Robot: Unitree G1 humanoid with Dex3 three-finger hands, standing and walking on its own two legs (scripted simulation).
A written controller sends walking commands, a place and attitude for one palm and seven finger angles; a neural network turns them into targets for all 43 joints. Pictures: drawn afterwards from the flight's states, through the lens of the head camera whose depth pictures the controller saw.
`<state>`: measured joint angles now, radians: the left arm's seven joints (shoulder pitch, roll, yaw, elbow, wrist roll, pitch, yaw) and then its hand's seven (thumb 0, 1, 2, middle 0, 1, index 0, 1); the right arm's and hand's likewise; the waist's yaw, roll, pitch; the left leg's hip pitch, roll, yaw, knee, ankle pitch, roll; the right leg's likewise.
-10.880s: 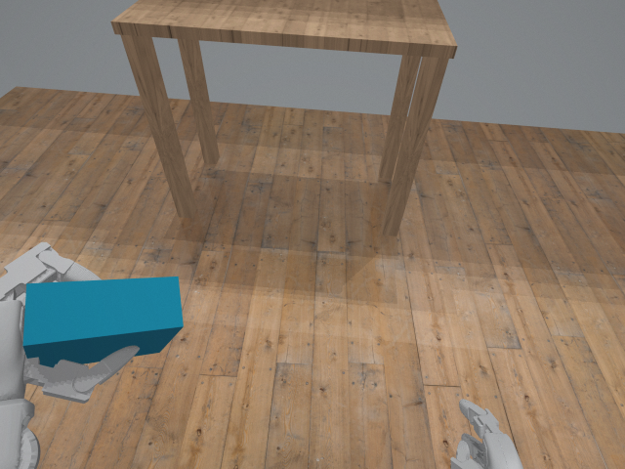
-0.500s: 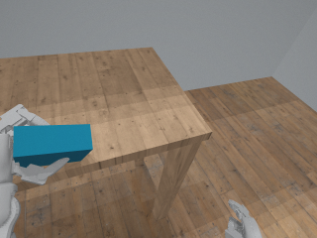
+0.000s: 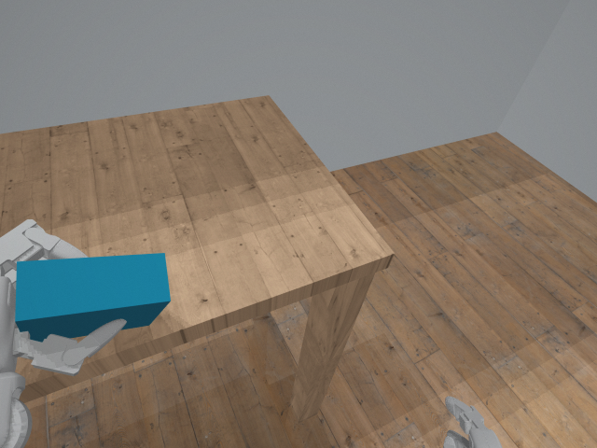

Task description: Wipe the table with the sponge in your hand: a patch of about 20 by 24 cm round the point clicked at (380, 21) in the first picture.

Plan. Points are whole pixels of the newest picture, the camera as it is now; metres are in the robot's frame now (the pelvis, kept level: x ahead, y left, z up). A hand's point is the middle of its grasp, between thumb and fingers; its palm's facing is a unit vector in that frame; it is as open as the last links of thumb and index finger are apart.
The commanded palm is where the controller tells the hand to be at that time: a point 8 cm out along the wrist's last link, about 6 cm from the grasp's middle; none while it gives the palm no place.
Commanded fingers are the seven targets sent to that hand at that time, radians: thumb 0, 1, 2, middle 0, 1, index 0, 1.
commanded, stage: look again from close up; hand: left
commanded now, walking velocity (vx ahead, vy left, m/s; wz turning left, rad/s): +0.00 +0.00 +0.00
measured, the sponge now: (116, 296) +0.23 +0.22 +0.14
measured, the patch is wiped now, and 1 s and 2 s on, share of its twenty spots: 0.00 0.00 0.00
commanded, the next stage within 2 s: shuffle to correct the standing spot in 0.22 s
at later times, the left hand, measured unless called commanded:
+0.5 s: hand (126, 264) +0.26 +0.22 +0.16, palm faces +0.42 -0.83 -0.37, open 9.4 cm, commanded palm +0.19 +0.25 +0.18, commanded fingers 0.00 0.10 1.30 -1.20 -1.60 -1.20 -1.60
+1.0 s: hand (242, 232) +0.31 +0.11 +0.16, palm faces +0.33 -0.84 -0.43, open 9.4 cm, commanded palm +0.24 +0.15 +0.18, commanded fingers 0.00 0.10 1.30 -1.20 -1.60 -1.20 -1.60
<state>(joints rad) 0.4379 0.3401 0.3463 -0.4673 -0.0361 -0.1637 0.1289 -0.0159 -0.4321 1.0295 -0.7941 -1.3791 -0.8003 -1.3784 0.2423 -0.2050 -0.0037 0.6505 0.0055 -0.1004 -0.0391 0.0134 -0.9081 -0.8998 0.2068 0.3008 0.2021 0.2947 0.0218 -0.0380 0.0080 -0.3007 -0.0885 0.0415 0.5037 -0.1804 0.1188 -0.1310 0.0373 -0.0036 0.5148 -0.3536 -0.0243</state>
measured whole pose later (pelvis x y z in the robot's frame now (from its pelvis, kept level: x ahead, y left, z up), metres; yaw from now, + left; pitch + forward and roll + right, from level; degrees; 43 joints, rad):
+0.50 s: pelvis +0.04 -0.04 +0.01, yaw +2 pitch +1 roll +0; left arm 0.41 0.35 0.32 -0.43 -0.02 -0.15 0.13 -0.01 -0.43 1.03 -0.79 -1.38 -0.80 -1.38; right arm 0.21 -0.17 0.02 0.63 0.00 -0.09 -0.04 0.01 -0.91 -0.90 0.21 0.30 0.20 0.30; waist 0.03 -0.03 0.01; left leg -0.25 -0.08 -0.01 0.43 -0.19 0.07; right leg -0.11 0.04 -0.03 0.41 -0.31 -0.04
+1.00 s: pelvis +0.08 -0.13 -0.01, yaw +1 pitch -2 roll +1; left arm 0.42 0.40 0.36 -0.52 -0.06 -0.12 0.10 -0.01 -0.43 1.03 -0.79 -1.39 -0.80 -1.38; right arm 0.20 -0.19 -0.02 0.56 0.00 0.01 -0.02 0.01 -0.91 -0.90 0.20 0.30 0.20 0.29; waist -0.03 -0.02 0.11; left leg -0.20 0.05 0.00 0.58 -0.34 -0.04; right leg -0.51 0.04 0.05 1.08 -0.44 -0.04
